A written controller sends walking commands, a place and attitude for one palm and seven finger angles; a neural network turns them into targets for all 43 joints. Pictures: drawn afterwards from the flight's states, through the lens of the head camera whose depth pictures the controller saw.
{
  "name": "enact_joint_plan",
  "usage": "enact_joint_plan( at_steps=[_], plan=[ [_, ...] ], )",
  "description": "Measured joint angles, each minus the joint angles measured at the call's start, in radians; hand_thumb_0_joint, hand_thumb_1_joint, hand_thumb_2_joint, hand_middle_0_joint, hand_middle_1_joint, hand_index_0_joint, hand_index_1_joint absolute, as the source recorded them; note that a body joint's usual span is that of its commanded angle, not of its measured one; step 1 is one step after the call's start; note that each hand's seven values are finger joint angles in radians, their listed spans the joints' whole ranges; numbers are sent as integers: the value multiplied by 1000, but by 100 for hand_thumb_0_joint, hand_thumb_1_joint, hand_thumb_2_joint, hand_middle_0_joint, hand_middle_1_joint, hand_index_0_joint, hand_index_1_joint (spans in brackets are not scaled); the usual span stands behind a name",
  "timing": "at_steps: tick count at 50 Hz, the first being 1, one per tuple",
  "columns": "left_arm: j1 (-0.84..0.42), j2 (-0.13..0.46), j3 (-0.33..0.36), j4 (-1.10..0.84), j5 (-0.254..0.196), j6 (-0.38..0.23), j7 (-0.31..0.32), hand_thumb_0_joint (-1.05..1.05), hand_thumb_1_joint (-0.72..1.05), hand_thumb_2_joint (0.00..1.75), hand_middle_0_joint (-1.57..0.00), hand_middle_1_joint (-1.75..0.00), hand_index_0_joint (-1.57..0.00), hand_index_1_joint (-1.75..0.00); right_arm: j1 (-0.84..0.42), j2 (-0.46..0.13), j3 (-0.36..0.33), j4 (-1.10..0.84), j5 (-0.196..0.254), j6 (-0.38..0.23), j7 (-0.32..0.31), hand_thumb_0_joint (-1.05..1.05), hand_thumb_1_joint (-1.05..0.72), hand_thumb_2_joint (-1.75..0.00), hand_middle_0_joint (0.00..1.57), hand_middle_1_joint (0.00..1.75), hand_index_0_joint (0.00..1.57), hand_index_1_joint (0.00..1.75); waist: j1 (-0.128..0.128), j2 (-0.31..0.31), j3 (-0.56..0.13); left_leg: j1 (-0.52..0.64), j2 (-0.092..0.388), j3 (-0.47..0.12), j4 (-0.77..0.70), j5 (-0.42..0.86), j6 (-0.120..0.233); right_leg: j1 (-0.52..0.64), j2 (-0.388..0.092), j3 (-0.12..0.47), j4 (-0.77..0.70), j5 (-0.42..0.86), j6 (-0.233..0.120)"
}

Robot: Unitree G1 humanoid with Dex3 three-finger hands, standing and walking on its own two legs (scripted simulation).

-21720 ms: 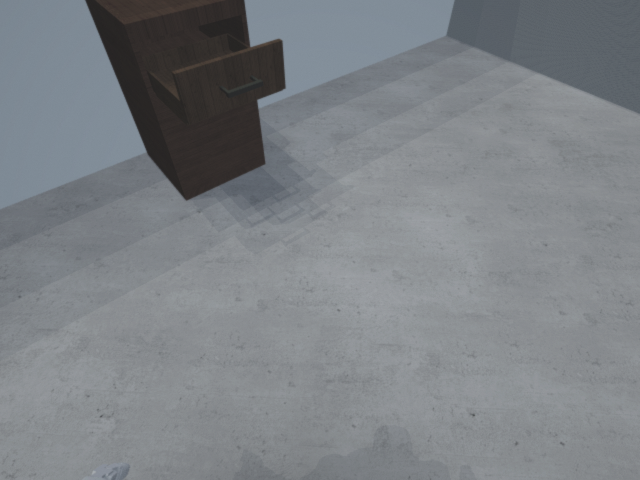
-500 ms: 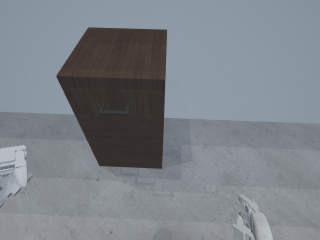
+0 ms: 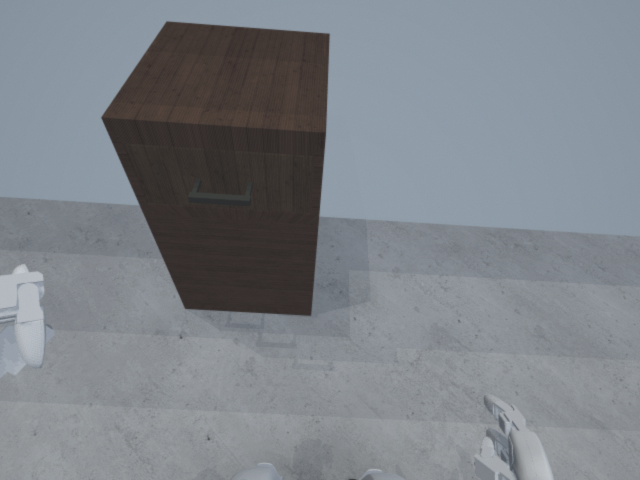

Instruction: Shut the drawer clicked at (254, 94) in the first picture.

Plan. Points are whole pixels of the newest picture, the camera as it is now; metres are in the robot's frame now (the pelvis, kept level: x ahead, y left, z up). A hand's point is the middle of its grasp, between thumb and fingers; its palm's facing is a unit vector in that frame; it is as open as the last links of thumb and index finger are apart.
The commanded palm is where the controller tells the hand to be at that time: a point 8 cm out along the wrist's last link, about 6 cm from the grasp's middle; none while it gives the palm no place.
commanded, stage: step back with the hand held close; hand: left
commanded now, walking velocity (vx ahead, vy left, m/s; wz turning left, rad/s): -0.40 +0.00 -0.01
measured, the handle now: (221, 192) +0.69 +0.23 -0.14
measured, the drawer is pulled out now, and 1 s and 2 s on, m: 0.00 0.00 0.00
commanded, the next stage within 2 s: stop stepping back and stand still in 0.74 s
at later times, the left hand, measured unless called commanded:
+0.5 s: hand (40, 419) +0.14 +0.20 +0.19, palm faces +0.24 -0.84 -0.48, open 3.2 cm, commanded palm +0.07 +0.27 +0.20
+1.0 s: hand out of the picture +0.01 +0.22 +0.20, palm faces +0.27 -0.87 -0.41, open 3.2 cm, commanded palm -0.03 +0.27 +0.20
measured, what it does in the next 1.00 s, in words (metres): walks backwards: right foot, then right foot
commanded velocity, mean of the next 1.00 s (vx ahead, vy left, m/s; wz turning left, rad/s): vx -0.27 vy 0.01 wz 0.00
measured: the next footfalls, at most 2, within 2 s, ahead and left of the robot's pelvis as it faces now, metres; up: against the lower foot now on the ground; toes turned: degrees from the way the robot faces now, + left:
right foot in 0.26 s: -0.04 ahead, -0.13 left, +0.00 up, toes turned +4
right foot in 0.88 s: -0.16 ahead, -0.07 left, +0.00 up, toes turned +2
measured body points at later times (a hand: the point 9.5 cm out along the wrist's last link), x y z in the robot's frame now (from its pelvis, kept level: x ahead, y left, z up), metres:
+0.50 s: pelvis -0.06 -0.01 +0.01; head -0.03 +0.01 +0.46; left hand +0.12 +0.25 +0.21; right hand +0.11 -0.25 -0.06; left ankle +0.05 +0.07 -0.71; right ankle -0.08 -0.13 -0.72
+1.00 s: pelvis -0.18 +0.00 +0.01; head -0.18 +0.04 +0.46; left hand -0.01 +0.27 +0.22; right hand -0.04 -0.23 -0.06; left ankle -0.09 +0.09 -0.69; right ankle -0.23 -0.12 -0.72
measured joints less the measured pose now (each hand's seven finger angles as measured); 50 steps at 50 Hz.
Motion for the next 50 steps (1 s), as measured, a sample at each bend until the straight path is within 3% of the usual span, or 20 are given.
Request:
enact_joint_plan(
  at_steps=[5, 9, 12, 16, 19, 22, 26, 27, 29, 31, 34, 37, 40, 43, 44, 46, 48, 50],
  plan=[
    [11, 8, 4, 1, -2, -14, 10, 1, 89, 90, -140, -160, -141, -160, 2, -3, -2, 0, 0, 4, -2, 1, -90, -90, 20, 30, 21, 30, -8, -6, -6, -12, -1, -4, -27, 49, 7, -6, -1, -4, -28, 25, 6],
    [4, 20, 21, 12, 18, -11, 3, 1, 89, 90, -140, -160, -141, -160, 24, 3, -2, -1, -3, -12, -10, 1, -90, -90, 20, 30, 21, 30, -12, 10, -14, -27, 5, -25, -20, 64, 11, 18, 42, 41, 111, -67, 17],
    [2, 15, 38, 7, 8, -17, 1, 1, 89, 90, -140, -160, -141, -160, 29, 18, 6, 15, -13, -28, -11, 1, -90, -90, 20, 30, 21, 30, 6, 11, -38, -48, 15, -32, -41, 86, 1, 100, 60, 56, 128, -164, 10],
    [-2, -7, 35, -5, -19, -40, -4, 1, 89, 90, -140, -160, -141, -160, -29, 38, 25, 50, -34, -48, 2, 1, -90, -90, 20, 30, 21, 30, 39, -4, -26, -78, 43, -6, -90, 134, -16, 186, 57, 61, -42, -225, -12],
    [-25, -11, -17, -6, -23, -37, -19, 1, 89, 90, -140, -160, -141, -160, -74, 40, 28, 58, -28, -33, 12, 1, -90, -90, 20, 30, 21, 30, 30, 18, 21, -61, 65, -20, -146, 190, -29, 192, 79, 49, -86, -143, -15],
    [10, 18, -38, -25, -30, -32, -31, 1, 89, 90, -140, -160, -141, -160, -74, 40, 28, 37, -12, -6, 11, 1, -90, -90, 20, 30, 21, 30, 6, 23, 17, -59, 67, -30, -154, 207, -36, 190, 85, 42, -83, -135, -20],
    [63, 51, -33, -24, -35, -23, -27, 1, 88, 90, -140, -160, -141, -160, -33, 23, 11, 27, 0, 25, -2, 1, -90, -90, 20, 30, 21, 30, -10, 20, -31, -34, 34, -57, -58, 92, -59, 196, 73, 44, -76, -140, -19],
    [69, 54, -27, -17, -36, -21, -24, 1, 88, 90, -140, -159, -141, -160, -21, 16, 7, 29, 1, 33, -7, 1, -90, -90, 20, 30, 21, 30, -11, 20, -47, -9, 28, -62, -62, 92, -59, 195, 70, 46, -78, -139, -15],
    [50, 60, -12, 6, -36, -15, -18, 1, 88, 90, -140, -159, -141, -160, -13, 11, -1, 39, 3, 43, -17, 1, -90, -90, 20, 30, 21, 30, -12, 1, -53, 11, 5, -59, -107, 100, -22, 192, 48, 48, -83, -131, -3],
    [27, 63, 4, 28, -46, -6, -15, 1, 88, 90, -140, -160, -141, -160, -22, 8, 2, 41, 1, 39, -20, 1, -90, -90, 20, 30, 21, 30, 5, -19, -37, 26, -1, -37, -161, 148, 2, 160, 35, 50, -35, -149, 5],
    [14, 52, 1, 32, -53, 17, -15, 1, 89, 90, -140, -160, -141, -160, -32, 11, 10, 29, -15, 4, -12, 1, -90, -90, 20, 30, 20, 30, 21, -16, -19, 39, 17, -21, -239, 211, 3, 92, 56, 55, 172, -282, 2],
    [25, 34, -23, -5, -53, 32, -10, 1, 89, 90, -140, -160, -141, -160, -35, 24, 22, 19, -19, -26, 0, 1, -90, -90, 20, 30, 20, 30, 27, -9, -15, 43, 39, -15, -302, 268, 1, 93, 52, 30, 228, -330, 2],
    [39, 34, -38, -37, -55, 41, -10, 1, 89, 90, -140, -160, -141, -160, -34, 42, 36, 14, -26, -35, 6, 1, -90, -90, 20, 30, 21, 30, 24, -5, -26, 34, 53, -18, -357, 324, -7, 151, 40, -5, 143, -352, -9],
    [52, 56, -24, -48, -67, 43, -15, 1, 89, 90, -140, -160, -141, -160, -34, 60, 44, 12, -36, -31, 12, 1, -90, -90, 20, 30, 21, 30, 22, -6, -45, -1, 53, -17, -382, 362, -25, 248, 26, -37, -54, -321, -31],
    [58, 68, -11, -52, -71, 42, -16, 1, 89, 90, -140, -160, -141, -160, -37, 65, 47, 9, -34, -27, 14, 1, -90, -90, 20, 30, 21, 30, 26, -18, -47, -27, 45, -6, -356, 340, -36, 278, 11, -38, -133, -282, -41],
    [60, 60, -18, -54, -73, 51, -20, 1, 89, 90, -140, -160, -141, -160, -45, 57, 48, 26, -28, -11, 15, 1, -90, -90, 20, 30, 21, 30, 33, 2, -26, -80, 48, -21, -199, 170, -69, 273, 13, -45, -145, -138, -25],
    [77, 48, -37, -63, -69, 76, -22, 1, 89, 90, -140, -160, -141, -160, -14, 55, 46, 50, -13, 9, 12, 1, -90, -90, 20, 30, 21, 30, 41, -9, -41, -100, 23, -34, 35, 37, -84, 269, 1, -36, -112, -142, -13],
    [84, 23, -50, -65, -60, 97, -14, 1, 89, 90, -140, -160, -141, -160, 32, 52, 47, 64, 0, 26, 2, 1, -90, -90, 20, 30, 21, 30, 39, -30, -75, -46, 17, -23, 109, -15, -80, 269, -18, -29, -95, -160, -2]
  ],
)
